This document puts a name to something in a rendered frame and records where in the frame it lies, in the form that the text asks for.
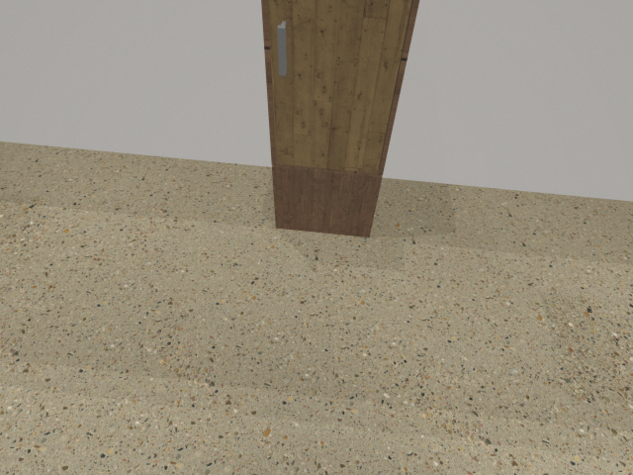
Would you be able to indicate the handle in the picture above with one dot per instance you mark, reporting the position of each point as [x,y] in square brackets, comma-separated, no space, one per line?
[282,53]

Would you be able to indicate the cupboard door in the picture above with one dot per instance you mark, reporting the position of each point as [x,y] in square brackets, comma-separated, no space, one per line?
[332,108]

